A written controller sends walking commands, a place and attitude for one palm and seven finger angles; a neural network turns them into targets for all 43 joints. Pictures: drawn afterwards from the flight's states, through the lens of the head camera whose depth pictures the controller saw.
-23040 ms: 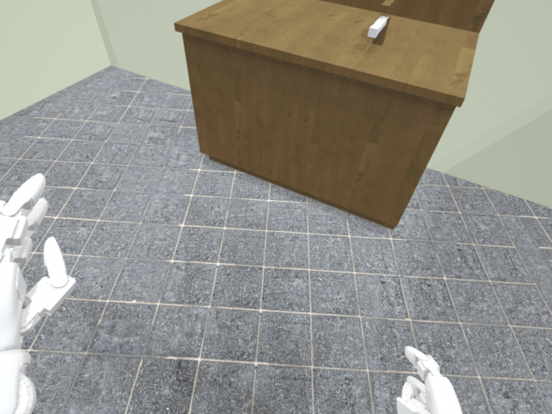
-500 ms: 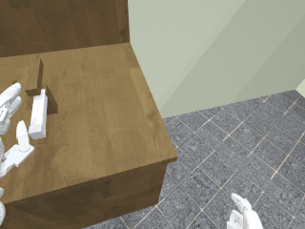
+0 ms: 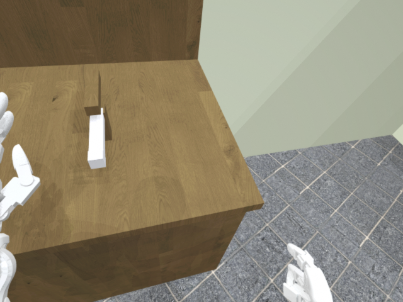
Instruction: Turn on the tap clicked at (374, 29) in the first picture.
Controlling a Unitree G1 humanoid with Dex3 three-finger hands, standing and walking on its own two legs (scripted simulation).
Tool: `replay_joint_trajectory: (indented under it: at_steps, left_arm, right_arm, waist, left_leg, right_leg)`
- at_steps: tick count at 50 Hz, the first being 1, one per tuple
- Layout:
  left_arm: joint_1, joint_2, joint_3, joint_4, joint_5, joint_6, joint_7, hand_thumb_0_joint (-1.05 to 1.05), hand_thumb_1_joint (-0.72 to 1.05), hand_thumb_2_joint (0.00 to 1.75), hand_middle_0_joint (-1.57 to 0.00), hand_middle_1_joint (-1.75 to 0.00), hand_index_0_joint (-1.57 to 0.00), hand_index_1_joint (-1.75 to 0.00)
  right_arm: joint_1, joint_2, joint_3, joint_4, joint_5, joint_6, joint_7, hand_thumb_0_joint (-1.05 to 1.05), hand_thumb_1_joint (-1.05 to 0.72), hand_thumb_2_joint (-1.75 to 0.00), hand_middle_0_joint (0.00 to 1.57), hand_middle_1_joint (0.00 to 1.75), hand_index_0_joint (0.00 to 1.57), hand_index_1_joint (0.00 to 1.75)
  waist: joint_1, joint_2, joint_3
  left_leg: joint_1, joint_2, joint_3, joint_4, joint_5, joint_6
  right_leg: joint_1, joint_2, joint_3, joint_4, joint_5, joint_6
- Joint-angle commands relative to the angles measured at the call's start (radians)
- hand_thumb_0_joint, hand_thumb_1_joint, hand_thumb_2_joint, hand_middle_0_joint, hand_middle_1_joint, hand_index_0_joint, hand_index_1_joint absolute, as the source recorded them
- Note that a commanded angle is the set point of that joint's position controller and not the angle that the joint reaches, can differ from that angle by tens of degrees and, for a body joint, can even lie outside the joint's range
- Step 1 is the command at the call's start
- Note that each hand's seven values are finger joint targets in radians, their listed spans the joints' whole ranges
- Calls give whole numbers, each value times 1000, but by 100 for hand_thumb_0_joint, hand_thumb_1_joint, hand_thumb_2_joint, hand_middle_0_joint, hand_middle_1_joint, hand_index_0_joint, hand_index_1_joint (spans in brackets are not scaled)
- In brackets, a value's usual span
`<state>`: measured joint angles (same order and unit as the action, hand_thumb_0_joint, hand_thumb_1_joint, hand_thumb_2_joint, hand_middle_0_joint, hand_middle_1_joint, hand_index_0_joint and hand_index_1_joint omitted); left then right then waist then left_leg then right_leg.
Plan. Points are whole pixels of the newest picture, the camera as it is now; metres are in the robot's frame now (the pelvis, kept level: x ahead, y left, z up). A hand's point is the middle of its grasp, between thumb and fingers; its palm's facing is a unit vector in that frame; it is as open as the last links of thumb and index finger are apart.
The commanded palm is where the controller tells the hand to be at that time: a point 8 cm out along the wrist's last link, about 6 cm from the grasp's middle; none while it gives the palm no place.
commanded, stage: come to a stop and stand still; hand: left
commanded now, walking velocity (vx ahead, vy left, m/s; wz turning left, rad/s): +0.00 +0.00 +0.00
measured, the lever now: (97, 159) +0.34 +0.26 +0.07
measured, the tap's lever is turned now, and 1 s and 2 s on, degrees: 0 0 0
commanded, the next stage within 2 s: look again from close up in 0.20 s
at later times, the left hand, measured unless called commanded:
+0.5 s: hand (57, 184) +0.23 +0.25 +0.16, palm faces +0.40 -0.85 -0.35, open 7.4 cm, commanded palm +0.17 +0.28 +0.18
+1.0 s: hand (94, 176) +0.24 +0.20 +0.17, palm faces +0.37 -0.85 -0.36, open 7.4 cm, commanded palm +0.18 +0.24 +0.18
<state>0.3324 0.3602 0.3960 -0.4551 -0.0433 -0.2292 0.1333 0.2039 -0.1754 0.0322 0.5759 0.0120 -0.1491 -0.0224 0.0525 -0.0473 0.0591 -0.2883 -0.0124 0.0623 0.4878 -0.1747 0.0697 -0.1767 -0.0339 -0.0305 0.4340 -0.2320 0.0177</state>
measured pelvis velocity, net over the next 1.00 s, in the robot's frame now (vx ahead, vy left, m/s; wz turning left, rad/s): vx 0.02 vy -0.04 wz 0.01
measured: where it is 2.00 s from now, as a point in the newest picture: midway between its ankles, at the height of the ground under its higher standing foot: outside the picture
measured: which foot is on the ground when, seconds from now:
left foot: down 0.00-1.00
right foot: down 0.00-1.00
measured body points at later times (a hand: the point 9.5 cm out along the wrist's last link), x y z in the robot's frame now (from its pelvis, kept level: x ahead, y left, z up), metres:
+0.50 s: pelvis +0.01 +0.00 +0.00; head +0.02 +0.02 +0.45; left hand +0.20 +0.29 +0.18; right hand +0.19 -0.22 -0.07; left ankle +0.06 +0.07 -0.74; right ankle +0.01 -0.15 -0.74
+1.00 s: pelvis +0.02 -0.04 +0.00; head +0.05 -0.03 +0.45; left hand +0.22 +0.25 +0.18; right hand +0.21 -0.26 -0.07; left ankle +0.06 +0.07 -0.74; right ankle +0.01 -0.15 -0.74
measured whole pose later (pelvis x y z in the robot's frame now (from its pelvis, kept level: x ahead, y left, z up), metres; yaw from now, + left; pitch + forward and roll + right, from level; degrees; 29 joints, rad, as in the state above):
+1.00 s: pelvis +0.02 -0.04 +0.00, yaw +1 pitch +0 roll -1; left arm 0.42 0.36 0.35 -0.49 -0.06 -0.17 0.10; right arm 0.18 -0.17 0.02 0.55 0.02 -0.09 -0.02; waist 0.02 -0.02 0.06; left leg -0.26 0.03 0.03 0.44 -0.17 0.00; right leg -0.15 0.03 -0.02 0.39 -0.24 -0.01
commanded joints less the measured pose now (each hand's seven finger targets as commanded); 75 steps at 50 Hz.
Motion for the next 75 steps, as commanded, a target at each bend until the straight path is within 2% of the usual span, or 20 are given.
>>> replay_joint_trajectory:
  at_steps: [1,3,4,8,18,24,28,34,44,48,49,53,54,58,62,71,72,73,74,75]
  left_arm:
    - [-78,92,-34,-182,29,-45,-10,0,90,90,-20,-30,-20,-30]
    - [-59,146,28,-177,30,-41,-2,0,90,90,-20,-30,-20,-30]
    - [-57,127,14,-169,29,-43,-5,0,90,90,-20,-30,-20,-30]
    - [-78,194,81,-235,25,-54,-3,0,90,90,-20,-30,-20,-30]
    - [5,149,43,-225,21,-55,-9,0,90,90,-20,-30,-20,-30]
    - [11,138,35,-186,14,-47,-13,0,90,90,-20,-30,-20,-30]
    - [-5,187,74,-236,14,-49,-6,0,90,90,-20,-30,-20,-30]
    - [35,153,50,-210,-1,-40,-10,0,90,90,-20,-30,-20,-30]
    - [11,150,40,-232,-15,-10,-20,0,90,90,-20,-30,-20,-30]
    - [52,188,82,-262,-20,-1,-17,0,90,90,-20,-30,-20,-30]
    - [70,159,59,-244,-25,2,-21,0,90,90,-20,-30,-20,-30]
    - [115,191,94,-246,-25,11,-4,0,90,90,-20,-30,-20,-30]
    - [118,159,64,-228,-29,14,-6,0,90,90,-20,-30,-20,-30]
    - [109,200,96,-229,-27,24,9,0,90,90,-20,-30,-20,-30]
    - [85,177,72,-204,-29,28,7,0,90,90,-20,-30,-20,-30]
    - [58,171,55,-262,-18,18,12,0,90,90,-20,-30,-20,-30]
    - [-878,914,615,-411,114,-77,8,0,90,90,-20,-30,-20,-30]
    - [-591,546,346,28,34,-29,-13,0,90,90,-20,-30,-20,-30]
    - [-392,364,204,-100,15,-34,-22,0,90,90,-20,-30,-20,-30]
    - [-301,272,134,-1,11,-32,-36,0,90,90,-20,-30,-20,-30]
  right_arm:
    - [-75,-158,-68,-144,-3,-60,-1,0,-90,-90,20,30,20,30]
    - [-94,-151,-64,-144,-2,-53,-6,0,-90,-90,20,30,20,30]
    - [-91,-150,-62,-145,-7,-48,-6,0,-90,-90,20,30,20,30]
    - [-109,-142,-59,-154,-5,-47,-14,0,-90,-90,20,30,20,30]
    - [-91,-145,-65,-138,-1,-62,-9,0,-90,-90,20,30,20,30]
    - [-85,-151,-67,-136,-2,-38,-13,0,-90,-90,20,30,20,30]
    - [-108,-146,-68,-148,5,-35,-19,0,-90,-90,20,30,20,30]
    - [-93,-148,-68,-147,0,-22,-20,0,-90,-90,20,30,20,30]
    - [-86,-145,-77,-161,5,1,-13,0,-90,-90,20,30,20,30]
    - [-94,-135,-81,-175,12,6,-11,0,-90,-90,20,30,20,30]
    - [-89,-139,-78,-171,6,13,-9,0,-90,-90,20,30,20,30]
    - [-108,-134,-73,-167,13,16,-20,0,-90,-90,20,30,20,30]
    - [-99,-138,-68,-164,7,23,-20,0,-90,-90,20,30,20,30]
    - [-122,-141,-70,-161,16,30,-34,0,-90,-90,20,30,20,30]
    - [-114,-148,-75,-162,17,38,-35,0,-90,-90,20,30,20,30]
    - [-113,-150,-79,-161,18,35,-37,0,-90,-90,20,30,20,30]
    - [-7,-160,-102,-138,-37,-19,-34,0,-90,-90,20,30,20,30]
    - [-71,-121,-88,-38,23,9,-31,0,-90,-90,20,30,20,30]
    - [-95,-141,-94,-105,8,10,-9,0,-90,-90,20,30,20,30]
    - [-77,-159,-100,-123,12,-14,-3,0,-90,-90,20,30,20,30]
  waist:
    - [-34,151,-109]
    - [-28,116,-115]
    - [-30,104,-117]
    - [-32,139,-116]
    - [-35,147,-173]
    - [-38,107,-133]
    - [-35,135,-139]
    - [-37,85,-150]
    - [-39,138,-169]
    - [-35,119,-190]
    - [-37,116,-196]
    - [-33,117,-188]
    - [-37,91,-184]
    - [-35,64,-155]
    - [-34,-18,-145]
    - [-36,53,-179]
    - [18,-117,0]
    - [-25,65,-19]
    - [-18,96,-92]
    - [-17,139,-178]
  left_leg:
    - [-11,148,-193,-262,-345,-36]
    - [-7,146,-202,-268,-343,-41]
    - [-6,136,-195,-259,-341,-40]
    - [7,123,-187,-251,-336,-44]
    - [114,105,-152,-177,-51,-61]
    - [78,95,-141,-170,-46,-55]
    - [86,94,-137,-164,-48,-51]
    - [104,83,-127,-140,5,-49]
    - [162,143,-137,-143,156,-56]
    - [176,152,-119,-92,208,-53]
    - [160,138,-104,-83,175,-48]
    - [128,93,-82,-41,89,-49]
    - [115,81,-81,-30,65,-47]
    - [103,70,-80,6,68,-45]
    - [97,63,-78,37,110,-41]
    - [157,102,-116,-33,209,-25]
    - [-11,67,-29,123,169,-43]
    - [90,53,-38,61,126,-65]
    - [164,67,-57,-17,163,-69]
    - [221,67,-33,-20,213,-52]
  right_leg:
    - [23,15,38,-29,-55,-30]
    - [30,19,36,-45,-53,-25]
    - [29,19,39,-60,-54,-27]
    - [31,16,46,-84,-51,-29]
    - [36,5,40,-88,74,-33]
    - [29,3,39,-106,75,-31]
    - [35,-5,44,-101,80,-32]
    - [32,-7,50,-119,114,-33]
    - [9,22,22,-79,128,-16]
    - [11,4,36,-86,177,-21]
    - [20,0,44,-101,182,-22]
    - [28,-47,105,-133,228,-40]
    - [24,-51,110,-144,209,-41]
    - [5,-91,145,-147,249,-46]
    - [14,-111,150,-114,357,-35]
    - [28,-63,83,-62,254,-32]
    - [-143,-81,183,-193,455,9]
    - [-163,-167,157,-98,389,-111]
    - [-65,-114,183,-31,429,-96]
    - [-40,-76,150,13,415,-65]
